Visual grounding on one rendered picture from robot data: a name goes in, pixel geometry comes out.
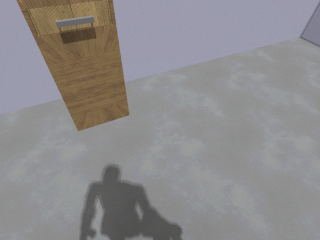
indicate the drawer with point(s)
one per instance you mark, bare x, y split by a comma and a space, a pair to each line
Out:
44, 17

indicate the handle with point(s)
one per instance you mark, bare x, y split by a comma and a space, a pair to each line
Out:
74, 21

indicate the cabinet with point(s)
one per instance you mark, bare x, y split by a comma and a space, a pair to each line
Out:
86, 66

